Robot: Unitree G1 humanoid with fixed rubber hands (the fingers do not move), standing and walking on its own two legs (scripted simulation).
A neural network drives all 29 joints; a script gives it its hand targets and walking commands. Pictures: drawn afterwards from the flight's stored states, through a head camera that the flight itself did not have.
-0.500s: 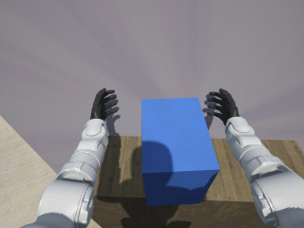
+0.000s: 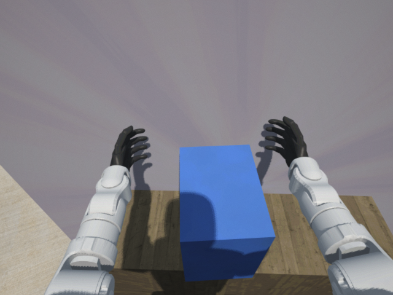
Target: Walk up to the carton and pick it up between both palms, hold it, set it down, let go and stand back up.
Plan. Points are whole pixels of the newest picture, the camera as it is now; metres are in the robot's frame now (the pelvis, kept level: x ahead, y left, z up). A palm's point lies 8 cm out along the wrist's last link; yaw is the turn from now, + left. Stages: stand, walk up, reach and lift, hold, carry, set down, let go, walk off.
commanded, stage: set down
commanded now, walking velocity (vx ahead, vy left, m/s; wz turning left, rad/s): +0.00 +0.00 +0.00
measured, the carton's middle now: (216, 214) +0.35 +0.01 -0.09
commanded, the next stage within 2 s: none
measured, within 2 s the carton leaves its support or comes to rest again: neither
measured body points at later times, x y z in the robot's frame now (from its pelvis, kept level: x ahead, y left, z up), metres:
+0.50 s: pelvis +0.02 +0.00 +0.00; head +0.02 +0.01 +0.45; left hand +0.29 +0.21 +0.02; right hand +0.32 -0.16 +0.01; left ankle +0.03 +0.14 -0.75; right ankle +0.00 -0.13 -0.75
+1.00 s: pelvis +0.02 +0.01 +0.00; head +0.01 +0.02 +0.45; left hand +0.21 +0.22 -0.03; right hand +0.24 -0.16 -0.03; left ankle +0.03 +0.14 -0.75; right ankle +0.00 -0.13 -0.75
